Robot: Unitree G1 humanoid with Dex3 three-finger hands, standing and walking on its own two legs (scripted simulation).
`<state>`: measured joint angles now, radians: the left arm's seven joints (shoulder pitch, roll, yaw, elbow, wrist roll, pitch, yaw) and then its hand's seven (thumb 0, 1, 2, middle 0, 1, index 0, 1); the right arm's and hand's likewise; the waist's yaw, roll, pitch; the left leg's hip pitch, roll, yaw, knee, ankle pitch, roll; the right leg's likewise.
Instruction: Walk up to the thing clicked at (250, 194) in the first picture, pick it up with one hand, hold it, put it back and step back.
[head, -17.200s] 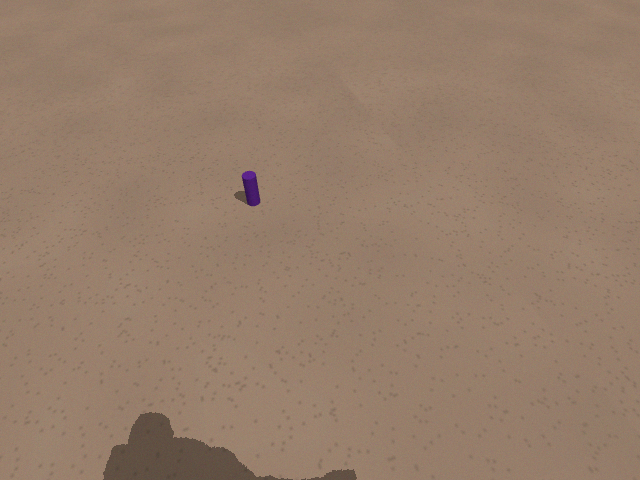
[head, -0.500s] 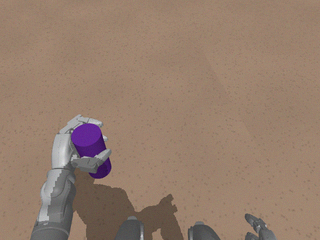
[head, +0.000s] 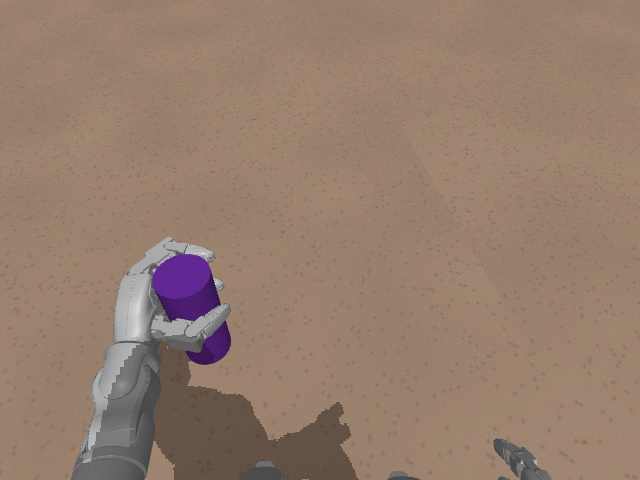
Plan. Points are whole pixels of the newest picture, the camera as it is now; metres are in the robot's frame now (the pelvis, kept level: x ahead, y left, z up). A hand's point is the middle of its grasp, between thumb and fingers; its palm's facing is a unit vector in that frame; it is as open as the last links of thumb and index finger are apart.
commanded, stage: lift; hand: left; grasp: from the side
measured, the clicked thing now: (196, 313) +0.33 +0.18 +0.01
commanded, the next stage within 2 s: hold in 0.08 s
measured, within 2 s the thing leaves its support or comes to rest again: neither
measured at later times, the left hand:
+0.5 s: hand (198, 293) +0.33 +0.16 +0.07, palm faces +0.04 -1.00 -0.02, open 9.0 cm
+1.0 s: hand (198, 290) +0.33 +0.16 +0.08, palm faces +0.04 -1.00 -0.01, open 9.0 cm
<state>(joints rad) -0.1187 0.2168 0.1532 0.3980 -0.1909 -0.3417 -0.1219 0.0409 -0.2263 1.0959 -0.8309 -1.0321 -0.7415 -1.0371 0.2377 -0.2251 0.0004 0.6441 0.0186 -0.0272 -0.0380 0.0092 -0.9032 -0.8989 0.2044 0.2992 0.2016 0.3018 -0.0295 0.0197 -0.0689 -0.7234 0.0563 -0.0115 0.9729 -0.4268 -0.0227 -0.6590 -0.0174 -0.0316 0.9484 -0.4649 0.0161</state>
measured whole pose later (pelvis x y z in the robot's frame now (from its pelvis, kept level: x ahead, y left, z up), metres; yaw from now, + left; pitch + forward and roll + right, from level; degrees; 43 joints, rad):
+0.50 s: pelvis +0.01 +0.00 +0.01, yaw +0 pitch +7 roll -1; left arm -0.12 0.21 0.14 0.42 -0.19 -0.34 -0.12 0.04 -0.23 1.10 -0.83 -1.03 -0.74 -1.04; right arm 0.24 -0.23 0.00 0.65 0.02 -0.01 -0.03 0.01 -0.92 -0.90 0.20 0.30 0.20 0.30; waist -0.02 0.02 -0.04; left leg -0.61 0.06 0.00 0.88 -0.40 -0.03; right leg -0.55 -0.02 -0.03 0.86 -0.44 0.01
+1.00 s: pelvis +0.00 +0.00 +0.02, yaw +0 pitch +5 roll -1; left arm -0.13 0.20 0.13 0.44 -0.19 -0.35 -0.12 0.04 -0.23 1.10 -0.83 -1.03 -0.74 -1.04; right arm 0.23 -0.23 0.00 0.66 0.02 -0.01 -0.04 0.01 -0.91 -0.90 0.20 0.30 0.20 0.30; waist -0.02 0.02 -0.03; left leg -0.54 0.05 0.00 0.82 -0.37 -0.03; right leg -0.49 -0.02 -0.02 0.81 -0.41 0.01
